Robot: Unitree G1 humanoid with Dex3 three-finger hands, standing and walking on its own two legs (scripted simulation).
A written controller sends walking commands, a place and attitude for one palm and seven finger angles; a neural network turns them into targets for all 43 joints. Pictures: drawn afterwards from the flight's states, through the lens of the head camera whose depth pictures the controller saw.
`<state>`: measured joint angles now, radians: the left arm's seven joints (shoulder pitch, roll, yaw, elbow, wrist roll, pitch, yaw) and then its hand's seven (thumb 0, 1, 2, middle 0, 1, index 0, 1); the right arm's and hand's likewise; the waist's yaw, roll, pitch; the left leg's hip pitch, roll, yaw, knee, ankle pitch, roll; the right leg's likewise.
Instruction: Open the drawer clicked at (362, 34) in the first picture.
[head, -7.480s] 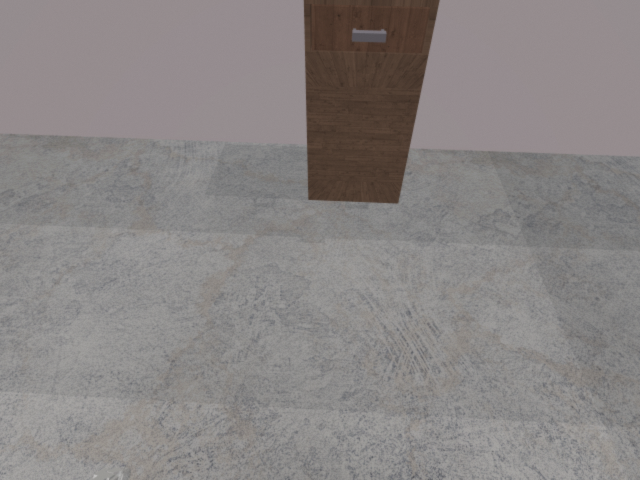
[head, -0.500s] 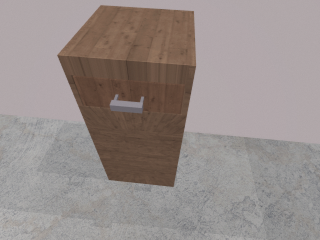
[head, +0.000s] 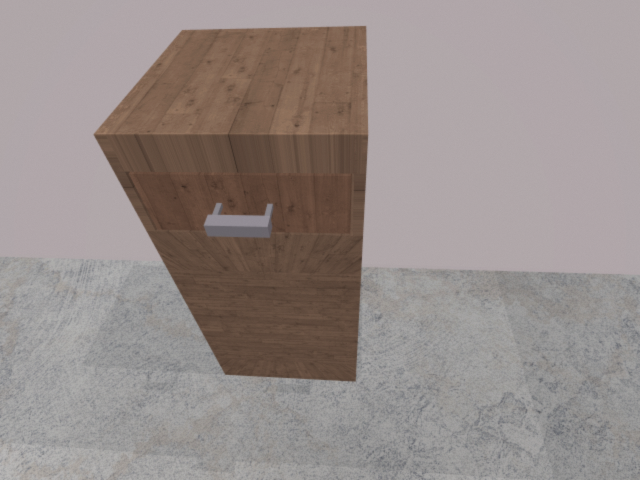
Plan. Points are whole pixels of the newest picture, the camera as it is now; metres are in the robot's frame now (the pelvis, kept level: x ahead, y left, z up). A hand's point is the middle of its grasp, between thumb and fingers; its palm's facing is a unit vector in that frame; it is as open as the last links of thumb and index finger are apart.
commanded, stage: look again from close up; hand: left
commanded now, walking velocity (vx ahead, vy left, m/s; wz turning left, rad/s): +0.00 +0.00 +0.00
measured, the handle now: (241, 217) +0.54 +0.17 +0.00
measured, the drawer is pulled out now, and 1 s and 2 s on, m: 0.00 0.00 0.00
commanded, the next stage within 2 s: raise the hand with hooked fingers in 0.06 s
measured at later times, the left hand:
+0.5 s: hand (180, 441) +0.18 +0.19 -0.04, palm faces -0.03 -0.23 -0.97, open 8.1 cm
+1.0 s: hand (147, 396) +0.22 +0.23 +0.01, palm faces -0.01 -0.11 -0.99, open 11.0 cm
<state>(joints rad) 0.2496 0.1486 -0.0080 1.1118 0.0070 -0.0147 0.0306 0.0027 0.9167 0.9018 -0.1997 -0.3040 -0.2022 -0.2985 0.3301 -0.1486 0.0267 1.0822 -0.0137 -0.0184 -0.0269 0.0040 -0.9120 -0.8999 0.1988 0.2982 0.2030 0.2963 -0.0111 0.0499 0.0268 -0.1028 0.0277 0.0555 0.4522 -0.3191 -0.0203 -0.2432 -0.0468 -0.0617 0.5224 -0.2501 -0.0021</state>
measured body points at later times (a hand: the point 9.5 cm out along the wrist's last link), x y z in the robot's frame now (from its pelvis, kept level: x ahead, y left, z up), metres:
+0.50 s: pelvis -0.03 -0.02 -0.03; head -0.01 -0.04 +0.42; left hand +0.18 +0.20 +0.02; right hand +0.20 -0.28 -0.08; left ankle -0.05 +0.13 -0.74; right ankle +0.02 -0.12 -0.74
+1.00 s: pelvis -0.02 +0.00 -0.02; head +0.01 -0.02 +0.43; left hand +0.21 +0.23 +0.06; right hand +0.14 -0.20 -0.14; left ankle -0.05 +0.13 -0.74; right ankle +0.02 -0.12 -0.74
